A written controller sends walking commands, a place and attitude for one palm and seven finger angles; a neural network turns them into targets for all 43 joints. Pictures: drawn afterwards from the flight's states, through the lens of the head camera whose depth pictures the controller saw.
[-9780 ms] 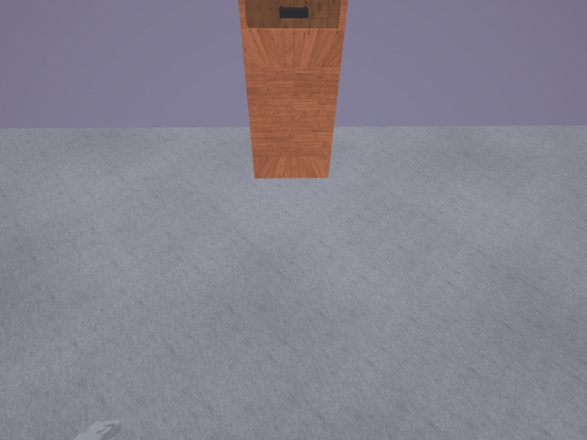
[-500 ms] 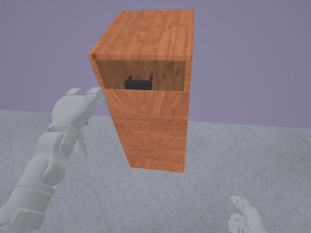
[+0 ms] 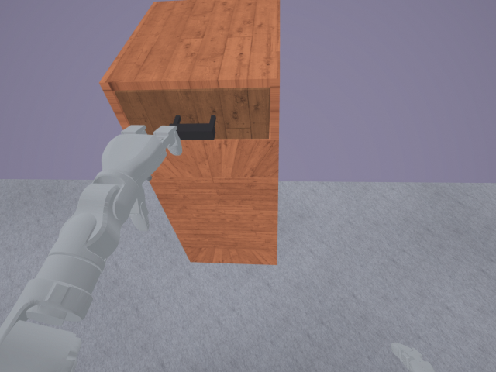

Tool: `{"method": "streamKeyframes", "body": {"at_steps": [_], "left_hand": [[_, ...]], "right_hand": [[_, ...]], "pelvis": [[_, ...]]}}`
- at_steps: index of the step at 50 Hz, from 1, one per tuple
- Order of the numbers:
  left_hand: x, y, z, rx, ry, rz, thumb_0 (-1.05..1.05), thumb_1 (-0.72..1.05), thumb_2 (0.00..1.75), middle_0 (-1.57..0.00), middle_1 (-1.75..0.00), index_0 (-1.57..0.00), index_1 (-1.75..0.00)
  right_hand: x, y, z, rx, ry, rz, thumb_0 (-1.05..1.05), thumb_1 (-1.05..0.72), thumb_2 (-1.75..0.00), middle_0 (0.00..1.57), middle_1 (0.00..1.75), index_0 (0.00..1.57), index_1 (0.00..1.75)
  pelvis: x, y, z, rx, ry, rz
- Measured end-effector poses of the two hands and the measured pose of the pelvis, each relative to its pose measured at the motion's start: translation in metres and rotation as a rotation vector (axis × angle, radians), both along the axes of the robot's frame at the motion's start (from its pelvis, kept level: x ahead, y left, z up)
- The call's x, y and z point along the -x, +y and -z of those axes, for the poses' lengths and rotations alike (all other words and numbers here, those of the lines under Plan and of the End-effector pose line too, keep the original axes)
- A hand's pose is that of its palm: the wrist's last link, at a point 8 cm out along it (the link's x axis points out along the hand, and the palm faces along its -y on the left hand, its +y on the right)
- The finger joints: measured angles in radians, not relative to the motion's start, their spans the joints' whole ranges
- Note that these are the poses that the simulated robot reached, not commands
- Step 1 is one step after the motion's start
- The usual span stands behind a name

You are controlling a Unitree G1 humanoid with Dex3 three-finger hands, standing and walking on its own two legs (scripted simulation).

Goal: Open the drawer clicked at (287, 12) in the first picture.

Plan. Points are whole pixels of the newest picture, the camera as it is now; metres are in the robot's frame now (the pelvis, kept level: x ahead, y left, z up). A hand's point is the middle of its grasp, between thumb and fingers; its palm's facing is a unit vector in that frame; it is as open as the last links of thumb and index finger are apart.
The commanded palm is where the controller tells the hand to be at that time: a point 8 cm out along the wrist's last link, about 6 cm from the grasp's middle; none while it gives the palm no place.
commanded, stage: move the hooked fingers above the handle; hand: left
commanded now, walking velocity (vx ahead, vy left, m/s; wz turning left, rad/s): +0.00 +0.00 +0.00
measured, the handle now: (193, 125) +0.60 +0.18 +0.04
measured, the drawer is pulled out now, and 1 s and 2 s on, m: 0.00 0.00 0.00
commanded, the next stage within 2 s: none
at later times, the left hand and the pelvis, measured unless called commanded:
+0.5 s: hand (179, 149) +0.47 +0.17 +0.09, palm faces -0.04 -0.04 -1.00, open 13.8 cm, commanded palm +0.46 +0.20 +0.16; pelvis +0.02 +0.01 -0.01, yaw +0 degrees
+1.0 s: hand (206, 122) +0.55 +0.13 +0.09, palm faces +0.04 -0.07 -1.00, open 13.8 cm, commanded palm +0.53 +0.19 +0.15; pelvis +0.01 +0.00 -0.02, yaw -2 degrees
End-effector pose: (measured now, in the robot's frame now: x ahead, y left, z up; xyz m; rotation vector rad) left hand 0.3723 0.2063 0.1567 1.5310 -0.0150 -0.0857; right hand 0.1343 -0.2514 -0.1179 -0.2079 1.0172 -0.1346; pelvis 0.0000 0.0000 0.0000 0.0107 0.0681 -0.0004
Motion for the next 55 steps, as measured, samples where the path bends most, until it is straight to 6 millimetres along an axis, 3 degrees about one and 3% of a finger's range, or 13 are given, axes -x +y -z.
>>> {"method": "streamKeyframes", "body": {"at_steps": [5, 10, 15, 21, 27, 33, 38, 43, 48, 55], "left_hand": [[-0.021, -0.007, -0.003, 0.008, -0.072, 0.028, 0.00, -0.49, 0.30, -0.32, -1.20, -0.32, -1.20], [-0.046, 0.008, -0.011, -0.020, -0.117, -0.080, 0.00, -0.49, 0.30, -0.32, -1.20, -0.32, -1.20], [-0.061, 0.019, -0.009, -0.045, -0.042, -0.163, 0.00, -0.49, 0.30, -0.32, -1.20, -0.32, -1.20], [-0.068, -0.011, 0.005, -0.022, 0.030, -0.029, 0.00, -0.49, 0.30, -0.32, -1.20, -0.32, -1.20], [-0.085, -0.035, 0.007, 0.007, -0.058, 0.067, 0.00, -0.49, 0.30, -0.32, -1.20, -0.32, -1.20], [-0.113, -0.016, -0.004, -0.045, -0.136, -0.101, 0.00, -0.49, 0.30, -0.32, -1.20, -0.32, -1.20], [-0.124, -0.001, 0.001, -0.084, -0.013, -0.221, 0.00, -0.49, 0.30, -0.31, -1.20, -0.32, -1.20], [-0.130, -0.028, 0.017, -0.045, 0.095, -0.077, 0.00, -0.49, 0.30, -0.31, -1.20, -0.32, -1.20], [-0.142, -0.065, 0.016, 0.026, -0.008, 0.098, 0.00, -0.49, 0.30, -0.32, -1.20, -0.32, -1.20], [-0.163, -0.064, 0.002, -0.018, -0.185, -0.015, 0.00, -0.49, 0.30, -0.40, -1.26, -0.33, -1.21]], "right_hand": [[0.002, -0.003, 0.001, 0.009, 0.009, 0.024, 0.01, -0.91, -0.90, 0.20, 0.30, 0.20, 0.30], [0.007, -0.001, 0.006, -0.008, 0.036, 0.043, 0.01, -0.91, -0.90, 0.20, 0.30, 0.20, 0.30], [0.013, 0.000, 0.011, -0.022, 0.070, 0.060, 0.01, -0.91, -0.90, 0.20, 0.30, 0.20, 0.30], [0.015, 0.000, 0.013, -0.008, 0.092, 0.065, 0.01, -0.91, -0.90, 0.20, 0.30, 0.20, 0.30], [0.022, 0.001, 0.014, 0.001, 0.104, 0.080, 0.01, -0.91, -0.90, 0.20, 0.30, 0.20, 0.30], [0.045, 0.002, 0.023, -0.021, 0.156, 0.113, 0.01, -0.91, -0.90, 0.20, 0.30, 0.20, 0.30], [0.071, 0.000, 0.028, -0.029, 0.232, 0.151, 0.01, -0.91, -0.90, 0.20, 0.30, 0.20, 0.30], [0.097, -0.009, 0.023, 0.018, 0.292, 0.178, 0.01, -0.91, -0.90, 0.20, 0.30, 0.20, 0.30], [0.119, -0.020, 0.017, 0.071, 0.309, 0.217, 0.01, -0.91, -0.90, 0.20, 0.30, 0.20, 0.30], [0.138, -0.018, 0.026, 0.043, 0.347, 0.245, 0.01, -0.91, -0.90, 0.20, 0.30, 0.20, 0.30]], "pelvis": [[-0.003, -0.001, 0.001, -0.001, 0.023, 0.005], [-0.007, -0.002, 0.003, -0.001, 0.052, 0.013], [-0.013, 0.000, 0.003, 0.001, 0.071, 0.010], [-0.018, 0.004, 0.005, 0.005, 0.076, -0.002], [-0.017, 0.006, 0.008, 0.002, 0.102, 0.005], [-0.015, 0.005, 0.011, 0.000, 0.144, 0.020], [-0.015, 0.005, 0.011, 0.002, 0.160, 0.016], [-0.015, 0.004, 0.012, 0.008, 0.164, 0.003], [-0.014, 0.004, 0.015, 0.006, 0.193, 0.016], [-0.011, 0.006, 0.020, -0.001, 0.242, 0.051]]}}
